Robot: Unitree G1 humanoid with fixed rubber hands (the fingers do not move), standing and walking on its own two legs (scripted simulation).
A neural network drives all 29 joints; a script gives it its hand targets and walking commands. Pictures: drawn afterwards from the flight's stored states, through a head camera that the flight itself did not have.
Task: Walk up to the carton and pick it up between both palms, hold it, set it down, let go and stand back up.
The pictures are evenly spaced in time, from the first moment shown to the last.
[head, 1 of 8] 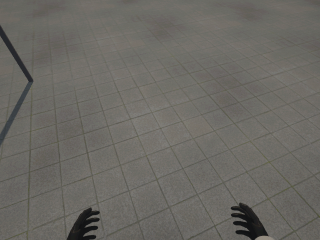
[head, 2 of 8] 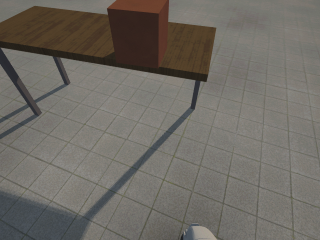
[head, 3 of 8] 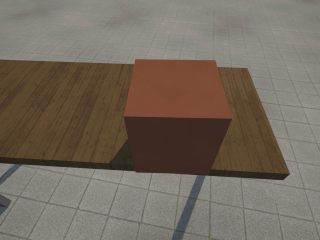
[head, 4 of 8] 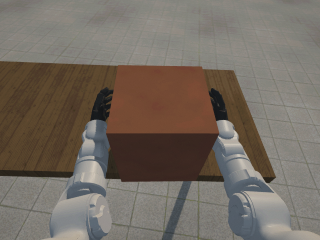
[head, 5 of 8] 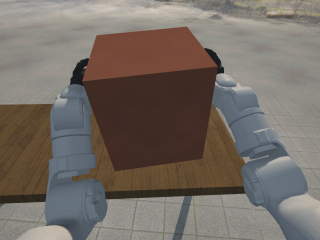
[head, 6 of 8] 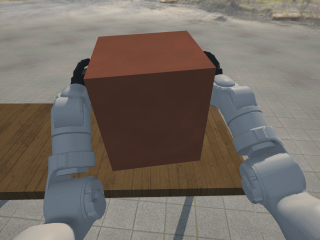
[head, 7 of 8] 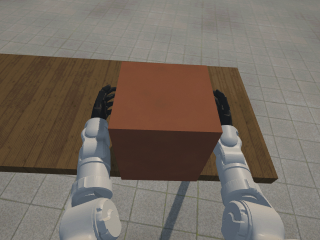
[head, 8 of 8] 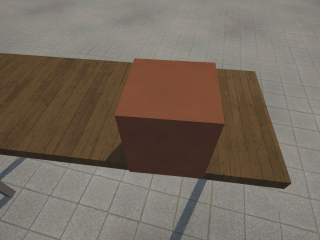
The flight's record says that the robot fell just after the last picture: no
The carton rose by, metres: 0.21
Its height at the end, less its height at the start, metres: +0.00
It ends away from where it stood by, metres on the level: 0.01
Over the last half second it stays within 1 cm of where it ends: yes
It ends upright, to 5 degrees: yes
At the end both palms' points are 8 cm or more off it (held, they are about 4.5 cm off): yes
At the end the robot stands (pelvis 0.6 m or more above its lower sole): yes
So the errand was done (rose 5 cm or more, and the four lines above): yes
